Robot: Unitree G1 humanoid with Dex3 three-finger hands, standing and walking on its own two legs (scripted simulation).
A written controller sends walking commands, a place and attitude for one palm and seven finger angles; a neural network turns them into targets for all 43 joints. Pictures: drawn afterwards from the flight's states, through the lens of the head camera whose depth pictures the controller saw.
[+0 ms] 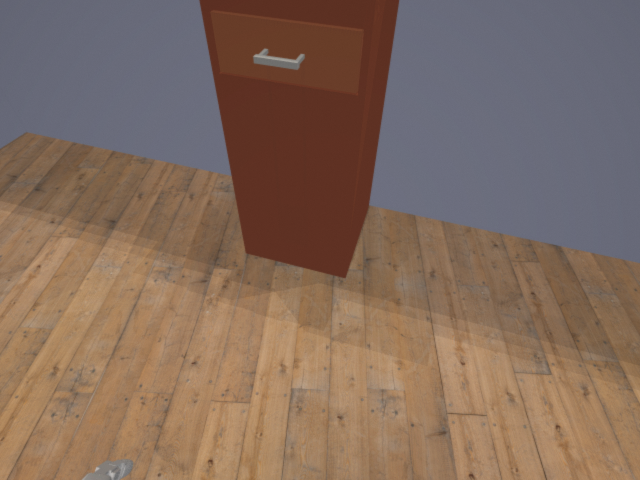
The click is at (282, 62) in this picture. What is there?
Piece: drawer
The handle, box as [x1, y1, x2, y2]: [253, 49, 304, 69]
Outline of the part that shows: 253,56 255,63 297,69 299,67 299,63 304,58 304,54 300,54 295,60 266,56 265,55 267,53 267,49 264,49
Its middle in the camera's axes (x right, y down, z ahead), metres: -0.11 -0.45 +0.96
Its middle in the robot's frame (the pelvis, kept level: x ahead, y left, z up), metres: +1.02 +0.16 +0.09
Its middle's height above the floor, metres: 0.85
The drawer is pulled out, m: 0.00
